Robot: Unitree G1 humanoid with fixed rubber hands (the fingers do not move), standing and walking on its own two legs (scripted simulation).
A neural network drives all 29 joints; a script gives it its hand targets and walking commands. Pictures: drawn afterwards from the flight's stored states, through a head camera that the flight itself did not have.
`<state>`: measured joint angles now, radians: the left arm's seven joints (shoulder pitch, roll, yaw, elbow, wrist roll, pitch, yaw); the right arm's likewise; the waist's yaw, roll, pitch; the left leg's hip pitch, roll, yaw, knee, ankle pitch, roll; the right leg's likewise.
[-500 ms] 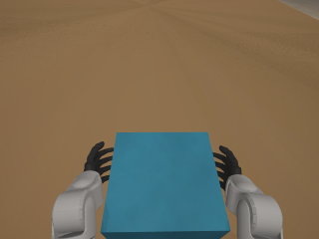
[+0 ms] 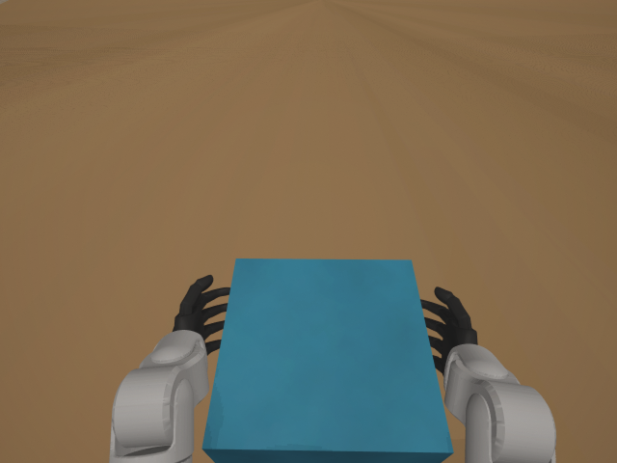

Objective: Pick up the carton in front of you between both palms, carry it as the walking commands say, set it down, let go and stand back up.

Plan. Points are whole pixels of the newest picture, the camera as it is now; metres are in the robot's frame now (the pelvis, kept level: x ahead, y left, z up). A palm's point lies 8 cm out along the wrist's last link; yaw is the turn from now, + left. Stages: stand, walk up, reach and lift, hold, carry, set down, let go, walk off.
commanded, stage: carry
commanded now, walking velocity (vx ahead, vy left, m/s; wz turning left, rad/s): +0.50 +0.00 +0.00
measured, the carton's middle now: (321, 382) +0.23 +0.00 +0.01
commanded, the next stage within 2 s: none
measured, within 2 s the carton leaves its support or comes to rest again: neither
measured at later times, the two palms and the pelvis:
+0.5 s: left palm (221, 160) +0.59 +0.18 +0.09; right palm (392, 164) +0.57 -0.12 +0.10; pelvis +0.34 +0.04 +0.00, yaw -3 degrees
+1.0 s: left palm (256, 86) +0.87 +0.15 +0.10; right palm (386, 92) +0.86 -0.15 +0.09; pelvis +0.62 +0.01 +0.01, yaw -1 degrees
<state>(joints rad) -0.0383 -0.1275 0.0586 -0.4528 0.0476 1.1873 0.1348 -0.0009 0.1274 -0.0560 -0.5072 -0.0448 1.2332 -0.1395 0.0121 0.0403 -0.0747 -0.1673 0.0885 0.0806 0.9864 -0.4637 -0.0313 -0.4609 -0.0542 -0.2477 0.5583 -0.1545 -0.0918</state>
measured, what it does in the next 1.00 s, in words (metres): walks ahead: left foot, then right foot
